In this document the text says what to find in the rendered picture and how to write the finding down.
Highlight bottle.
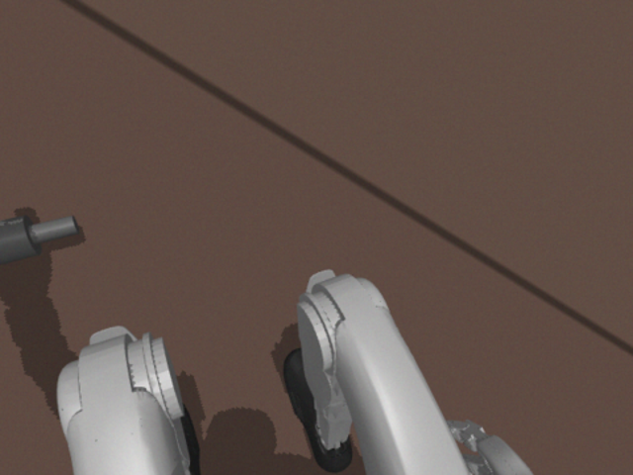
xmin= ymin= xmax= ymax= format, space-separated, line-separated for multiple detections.
xmin=0 ymin=215 xmax=79 ymax=265

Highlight left robot foot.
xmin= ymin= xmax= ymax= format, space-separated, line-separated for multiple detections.
xmin=180 ymin=404 xmax=201 ymax=475

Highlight right robot hand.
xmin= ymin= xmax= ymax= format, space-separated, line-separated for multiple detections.
xmin=446 ymin=420 xmax=533 ymax=475

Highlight right robot foot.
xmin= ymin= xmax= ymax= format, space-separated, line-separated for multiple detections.
xmin=283 ymin=347 xmax=352 ymax=473

